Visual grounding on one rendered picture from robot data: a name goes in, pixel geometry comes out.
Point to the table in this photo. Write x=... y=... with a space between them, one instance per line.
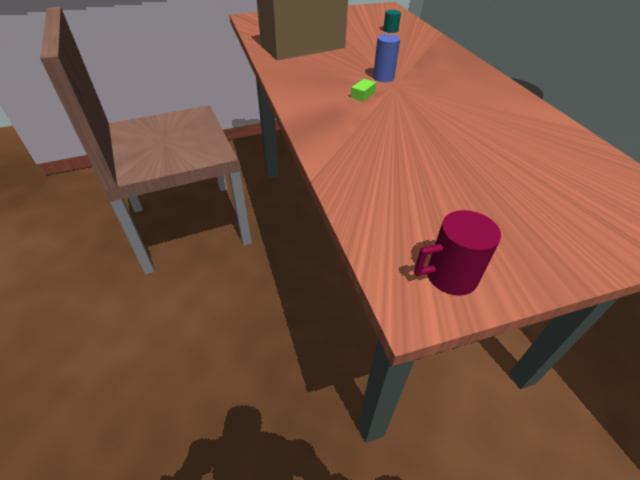
x=449 y=133

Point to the chair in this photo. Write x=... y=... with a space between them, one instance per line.
x=141 y=155

